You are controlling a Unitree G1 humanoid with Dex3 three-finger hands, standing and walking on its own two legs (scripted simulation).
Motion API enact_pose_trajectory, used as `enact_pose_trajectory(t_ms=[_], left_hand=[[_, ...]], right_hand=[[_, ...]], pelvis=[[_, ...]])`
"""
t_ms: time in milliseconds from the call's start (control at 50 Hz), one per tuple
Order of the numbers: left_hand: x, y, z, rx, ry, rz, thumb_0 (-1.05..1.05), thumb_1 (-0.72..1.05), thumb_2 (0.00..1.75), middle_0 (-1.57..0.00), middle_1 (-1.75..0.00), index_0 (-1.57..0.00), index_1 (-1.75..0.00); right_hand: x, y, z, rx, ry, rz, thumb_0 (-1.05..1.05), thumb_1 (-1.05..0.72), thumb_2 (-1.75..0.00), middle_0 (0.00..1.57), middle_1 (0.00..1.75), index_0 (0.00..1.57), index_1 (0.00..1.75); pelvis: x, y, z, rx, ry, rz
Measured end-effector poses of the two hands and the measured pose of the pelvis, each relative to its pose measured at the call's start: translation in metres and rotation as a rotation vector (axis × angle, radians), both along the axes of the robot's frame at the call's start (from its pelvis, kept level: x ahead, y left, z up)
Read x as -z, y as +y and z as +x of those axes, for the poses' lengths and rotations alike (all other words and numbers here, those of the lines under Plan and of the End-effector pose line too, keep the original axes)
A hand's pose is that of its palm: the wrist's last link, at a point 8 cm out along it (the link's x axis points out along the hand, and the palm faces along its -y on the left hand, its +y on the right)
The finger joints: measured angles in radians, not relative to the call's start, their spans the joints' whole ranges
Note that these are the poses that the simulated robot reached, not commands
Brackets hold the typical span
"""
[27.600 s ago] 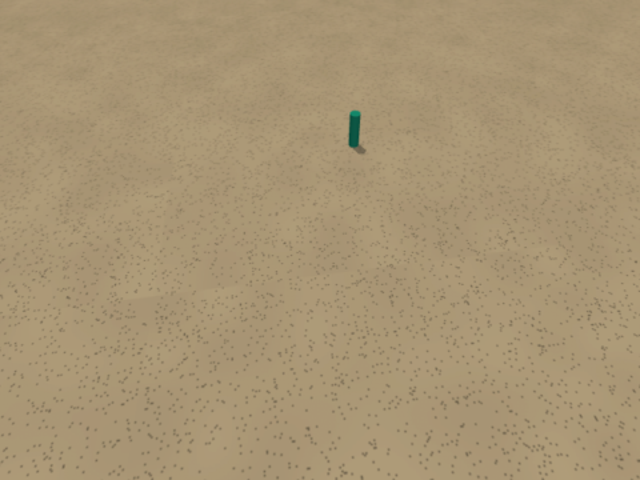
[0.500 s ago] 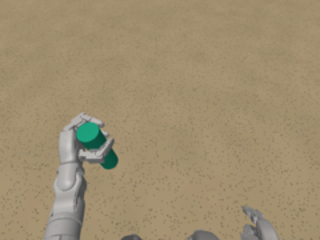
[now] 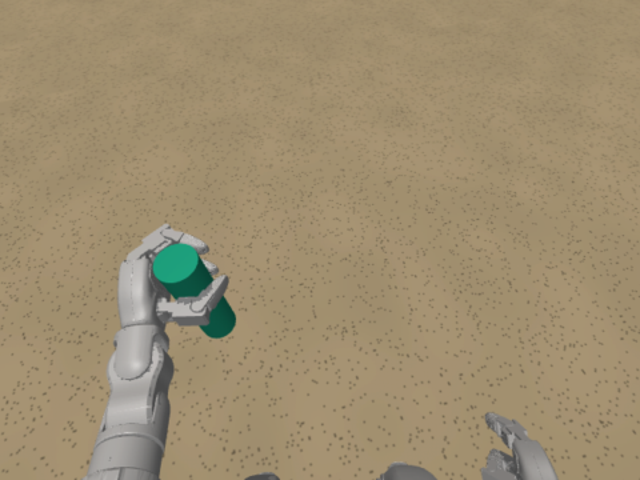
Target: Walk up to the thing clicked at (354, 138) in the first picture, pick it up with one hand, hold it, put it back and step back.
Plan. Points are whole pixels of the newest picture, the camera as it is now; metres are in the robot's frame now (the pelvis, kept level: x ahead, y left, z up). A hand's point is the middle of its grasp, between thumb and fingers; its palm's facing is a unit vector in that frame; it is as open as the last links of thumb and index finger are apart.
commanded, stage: hold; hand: left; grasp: from the side
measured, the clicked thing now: (200, 296) +0.34 +0.17 +0.01
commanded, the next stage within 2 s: crouch in 0.02 s
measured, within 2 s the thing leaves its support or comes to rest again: neither
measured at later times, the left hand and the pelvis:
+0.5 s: hand (205, 302) +0.35 +0.18 -0.02, palm faces +0.19 -0.98 +0.00, open 7.4 cm; pelvis -0.02 +0.00 -0.03, yaw +0 degrees
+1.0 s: hand (228, 334) +0.41 +0.20 -0.27, palm faces +0.23 -0.97 -0.03, open 7.3 cm; pelvis -0.07 +0.00 -0.25, yaw -1 degrees
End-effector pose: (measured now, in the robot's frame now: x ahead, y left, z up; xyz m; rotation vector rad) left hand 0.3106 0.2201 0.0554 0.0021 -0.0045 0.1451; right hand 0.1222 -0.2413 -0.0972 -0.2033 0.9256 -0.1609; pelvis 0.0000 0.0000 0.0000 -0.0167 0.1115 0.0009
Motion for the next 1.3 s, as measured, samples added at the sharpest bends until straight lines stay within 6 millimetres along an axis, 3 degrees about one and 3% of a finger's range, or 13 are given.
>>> enact_pose_trajectory(t_ms=[300, 400, 500, 600, 780, 960, 1140, 1300], left_hand=[[0.014, 0.0, 0.001, -0.017, 0.019, -0.012, 0.0, -0.15, 1.09, -0.85, -1.16, -0.91, -1.18], [0.04, 0.002, 0.003, -0.041, 0.041, -0.018, 0.0, -0.14, 1.1, -0.86, -1.15, -0.91, -1.18], [0.079, 0.006, 0.009, -0.046, 0.056, -0.01, 0.0, -0.13, 1.1, -0.86, -1.15, -0.91, -1.17], [0.13, 0.011, 0.021, -0.051, 0.032, 0.0, 0.0, -0.12, 1.11, -0.86, -1.14, -0.91, -1.17], [0.227, 0.017, 0.041, -0.059, 0.007, 0.01, 0.0, -0.12, 1.12, -0.86, -1.15, -0.91, -1.17], [0.306, 0.024, 0.06, -0.083, 0.016, 0.02, 0.0, -0.11, 1.12, -0.85, -1.16, -0.9, -1.19], [0.385, 0.031, 0.079, -0.095, 0.036, 0.022, -0.01, -0.12, 1.14, -0.84, -1.18, -0.9, -1.2], [0.443, 0.036, 0.093, -0.082, 0.042, 0.025, -0.01, -0.12, 1.16, -0.84, -1.19, -0.89, -1.21]], right_hand=[[0.005, -0.002, -0.009, -0.004, 0.028, -0.004, 0.01, -0.9, -0.9, 0.2, 0.3, 0.21, 0.3], [0.015, -0.004, -0.015, -0.012, 0.055, -0.012, 0.01, -0.89, -0.9, 0.2, 0.3, 0.21, 0.3], [0.037, -0.009, -0.026, -0.026, 0.105, -0.03, 0.01, -0.88, -0.89, 0.2, 0.3, 0.21, 0.3], [0.077, -0.016, -0.04, -0.047, 0.164, -0.052, 0.01, -0.88, -0.89, 0.2, 0.3, 0.21, 0.3], [0.172, -0.019, -0.066, -0.063, 0.28, -0.056, 0.01, -0.89, -0.9, 0.2, 0.3, 0.21, 0.3], [0.253, -0.014, -0.096, -0.082, 0.368, -0.039, 0.01, -0.91, -0.9, 0.2, 0.3, 0.21, 0.3], [0.314, -0.022, -0.142, -0.084, 0.463, -0.076, 0.01, -0.92, -0.91, 0.2, 0.3, 0.21, 0.3], [0.349, -0.025, -0.178, -0.072, 0.551, -0.114, 0.01, -0.93, -0.91, 0.2, 0.3, 0.21, 0.3]], pelvis=[[0.003, 0.0, -0.005, -0.001, 0.017, 0.0], [0.013, 0.0, -0.01, -0.001, 0.061, 0.001], [0.033, 0.0, -0.018, -0.001, 0.137, 0.001], [0.072, 0.0, -0.026, -0.002, 0.25, -0.004], [0.158, 0.001, -0.042, 0.001, 0.403, -0.015], [0.231, 0.001, -0.064, 0.004, 0.474, -0.019], [0.301, 0.002, -0.086, 0.012, 0.49, -0.033], [0.349, 0.007, -0.096, 0.025, 0.472, -0.053]])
